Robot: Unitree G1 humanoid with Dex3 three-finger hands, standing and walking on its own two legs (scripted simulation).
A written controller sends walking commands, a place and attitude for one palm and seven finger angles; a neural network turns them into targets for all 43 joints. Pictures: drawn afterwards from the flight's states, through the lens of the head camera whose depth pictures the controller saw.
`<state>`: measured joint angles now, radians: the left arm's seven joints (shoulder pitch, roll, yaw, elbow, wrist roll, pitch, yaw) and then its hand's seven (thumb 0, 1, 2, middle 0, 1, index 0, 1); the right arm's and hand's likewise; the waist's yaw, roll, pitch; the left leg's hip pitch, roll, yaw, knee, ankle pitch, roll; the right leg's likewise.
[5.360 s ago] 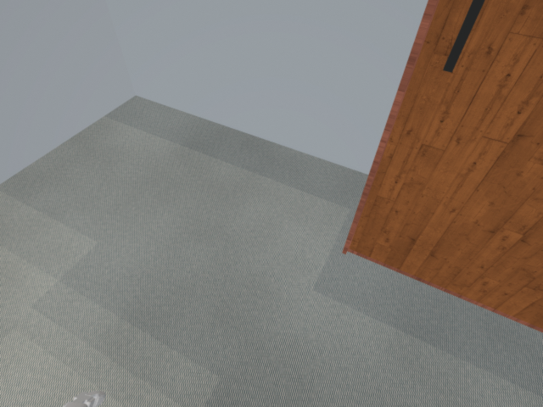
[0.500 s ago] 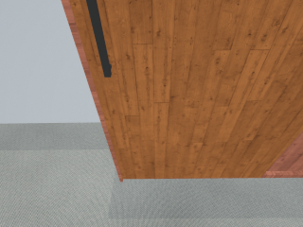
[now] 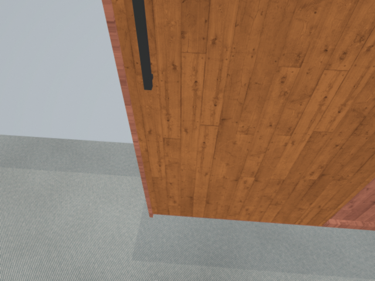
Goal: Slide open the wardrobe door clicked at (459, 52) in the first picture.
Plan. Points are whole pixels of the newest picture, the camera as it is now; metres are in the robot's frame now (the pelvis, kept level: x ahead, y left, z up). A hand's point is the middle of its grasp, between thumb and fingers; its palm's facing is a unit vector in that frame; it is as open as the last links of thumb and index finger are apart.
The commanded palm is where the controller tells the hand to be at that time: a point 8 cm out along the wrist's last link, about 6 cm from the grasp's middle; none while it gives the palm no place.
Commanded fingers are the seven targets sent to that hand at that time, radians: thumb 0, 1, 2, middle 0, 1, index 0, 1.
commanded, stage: come to a stop and stand still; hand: left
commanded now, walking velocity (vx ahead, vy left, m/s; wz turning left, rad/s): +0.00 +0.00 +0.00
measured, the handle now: (144, 33) +0.57 +0.15 +0.27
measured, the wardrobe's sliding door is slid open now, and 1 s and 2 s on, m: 0.00 0.00 0.00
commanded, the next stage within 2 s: look again from close up in 0.18 s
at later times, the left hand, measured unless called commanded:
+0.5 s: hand out of the picture +0.04 +0.23 -0.16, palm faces -0.01 -0.95 -0.32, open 7.3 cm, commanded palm none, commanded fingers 0.00 0.90 0.90 -0.20 -0.30 -0.20 -0.30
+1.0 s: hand out of the picture +0.15 +0.21 -0.16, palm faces -0.05 -0.95 -0.31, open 7.3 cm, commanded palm none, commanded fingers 0.00 0.90 0.90 -0.20 -0.30 -0.20 -0.30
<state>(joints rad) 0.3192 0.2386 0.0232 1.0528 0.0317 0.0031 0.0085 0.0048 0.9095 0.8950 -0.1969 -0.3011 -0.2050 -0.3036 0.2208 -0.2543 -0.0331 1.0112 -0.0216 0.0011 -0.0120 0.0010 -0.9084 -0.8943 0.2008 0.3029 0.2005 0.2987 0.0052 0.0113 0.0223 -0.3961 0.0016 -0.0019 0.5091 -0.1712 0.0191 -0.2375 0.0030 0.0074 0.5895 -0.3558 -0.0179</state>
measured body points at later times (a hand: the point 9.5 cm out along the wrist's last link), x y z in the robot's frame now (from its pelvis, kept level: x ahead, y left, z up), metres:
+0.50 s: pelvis +0.02 -0.01 +0.00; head +0.02 -0.01 +0.45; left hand +0.04 +0.28 -0.13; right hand +0.08 -0.29 -0.14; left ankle +0.13 +0.11 -0.73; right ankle +0.01 -0.13 -0.73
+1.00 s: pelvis +0.10 -0.02 +0.01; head +0.13 -0.02 +0.46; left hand +0.16 +0.26 -0.13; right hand +0.16 -0.29 -0.14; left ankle +0.14 +0.11 -0.73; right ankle +0.01 -0.13 -0.73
